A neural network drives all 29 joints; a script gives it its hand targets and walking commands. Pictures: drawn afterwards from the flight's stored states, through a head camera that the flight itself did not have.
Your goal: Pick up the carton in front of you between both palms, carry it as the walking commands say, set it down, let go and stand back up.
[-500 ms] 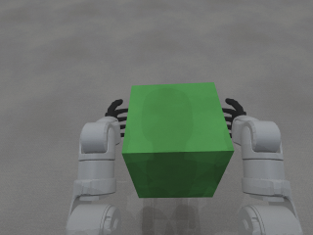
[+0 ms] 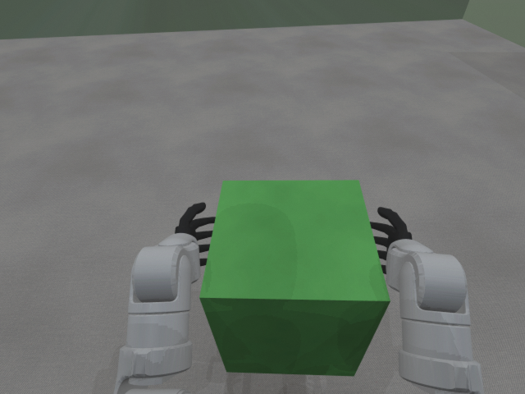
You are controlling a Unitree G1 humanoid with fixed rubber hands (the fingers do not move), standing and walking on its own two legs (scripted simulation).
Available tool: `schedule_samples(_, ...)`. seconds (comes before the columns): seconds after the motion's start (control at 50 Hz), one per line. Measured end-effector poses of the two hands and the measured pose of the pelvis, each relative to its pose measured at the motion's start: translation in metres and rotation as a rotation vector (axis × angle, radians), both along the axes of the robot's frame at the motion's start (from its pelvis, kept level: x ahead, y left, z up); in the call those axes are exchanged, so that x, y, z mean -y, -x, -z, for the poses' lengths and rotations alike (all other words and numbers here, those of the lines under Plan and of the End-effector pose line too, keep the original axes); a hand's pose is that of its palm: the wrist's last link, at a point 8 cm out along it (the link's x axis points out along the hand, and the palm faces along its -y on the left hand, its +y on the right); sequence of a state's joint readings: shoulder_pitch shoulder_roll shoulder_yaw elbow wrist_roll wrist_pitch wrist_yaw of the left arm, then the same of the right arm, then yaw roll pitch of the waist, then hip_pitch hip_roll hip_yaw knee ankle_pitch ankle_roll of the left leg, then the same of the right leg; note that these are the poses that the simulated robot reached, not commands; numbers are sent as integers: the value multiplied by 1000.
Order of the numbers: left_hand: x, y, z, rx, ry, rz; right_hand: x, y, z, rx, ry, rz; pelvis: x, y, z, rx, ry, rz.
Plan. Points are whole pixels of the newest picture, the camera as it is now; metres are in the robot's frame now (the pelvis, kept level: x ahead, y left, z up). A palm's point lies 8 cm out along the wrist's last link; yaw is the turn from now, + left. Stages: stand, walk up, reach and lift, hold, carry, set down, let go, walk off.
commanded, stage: carry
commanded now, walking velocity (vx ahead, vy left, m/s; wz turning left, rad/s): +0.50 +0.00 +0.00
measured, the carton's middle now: (289, 280) +0.32 -0.01 +0.03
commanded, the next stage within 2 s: none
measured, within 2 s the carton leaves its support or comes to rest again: neither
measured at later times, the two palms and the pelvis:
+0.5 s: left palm (220, 130) +0.66 +0.14 +0.10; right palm (350, 129) +0.68 -0.16 +0.09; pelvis +0.32 -0.02 -0.01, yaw +4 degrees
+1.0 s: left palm (218, 84) +0.93 +0.18 +0.09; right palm (321, 84) +0.93 -0.12 +0.09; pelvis +0.66 +0.03 -0.01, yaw +0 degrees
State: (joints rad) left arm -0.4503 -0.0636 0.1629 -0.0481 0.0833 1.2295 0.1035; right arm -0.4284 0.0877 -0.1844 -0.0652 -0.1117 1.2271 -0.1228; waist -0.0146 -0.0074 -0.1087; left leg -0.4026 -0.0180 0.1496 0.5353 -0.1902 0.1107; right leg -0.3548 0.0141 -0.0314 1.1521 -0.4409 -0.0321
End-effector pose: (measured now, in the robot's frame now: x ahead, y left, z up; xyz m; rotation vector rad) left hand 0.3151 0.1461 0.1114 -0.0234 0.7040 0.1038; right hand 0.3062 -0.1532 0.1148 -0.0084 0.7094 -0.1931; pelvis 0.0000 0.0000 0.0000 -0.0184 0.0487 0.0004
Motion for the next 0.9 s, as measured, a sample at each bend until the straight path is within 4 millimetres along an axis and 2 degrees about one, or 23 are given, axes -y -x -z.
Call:
schedule_samples(0.06, 1, -33, 1, -27, -3, 18, 1, -27, 2, -27, -1, 15, -7, -31, -5, -7, 2, 0)
schedule_samples(0.14, 0, -83, -5, -23, -11, 25, 0, -77, -4, -25, 5, 10, -12, -73, -11, -17, 5, -3)
schedule_samples(0.24, -3, -157, -16, -2, -26, 22, -2, -158, -17, -6, 28, -26, -9, -133, -13, -24, 7, -15)
schedule_samples(0.32, -1, -222, -18, 0, -34, 11, -1, -229, -20, -4, 38, -53, -1, -189, -7, -31, 3, -28)
schedule_samples(0.42, 6, -305, -4, -20, -50, -17, 7, -319, 0, -23, 24, -85, 14, -272, 13, -23, -12, -57)
schedule_samples(0.48, 7, -341, 10, -58, -73, -48, 7, -366, 19, -59, -4, -113, 21, -311, 15, -22, 5, -60)
schedule_samples(0.58, 1, -374, 28, -136, -32, -121, 0, -415, 34, -137, -21, -136, 32, -366, -5, -36, -25, -74)
schedule_samples(0.7, -4, -421, 16, -60, 18, -197, -5, -466, 27, -64, -93, -97, 30, -439, -20, -50, -53, -66)
schedule_samples(0.82, -6, -490, -4, 46, 24, -129, -9, -518, 11, 44, -112, -63, 13, -526, -18, -40, -56, -53)
schedule_samples(0.9, -15, -544, 0, 65, 12, -83, -17, -563, 11, 65, -85, -47, -4, -591, -5, -25, -47, -40)
